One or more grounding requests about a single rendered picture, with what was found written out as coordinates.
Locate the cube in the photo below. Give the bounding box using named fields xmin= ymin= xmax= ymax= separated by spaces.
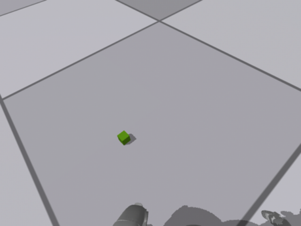
xmin=117 ymin=131 xmax=131 ymax=145

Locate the right robot hand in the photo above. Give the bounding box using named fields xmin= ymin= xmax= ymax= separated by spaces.
xmin=261 ymin=210 xmax=291 ymax=226

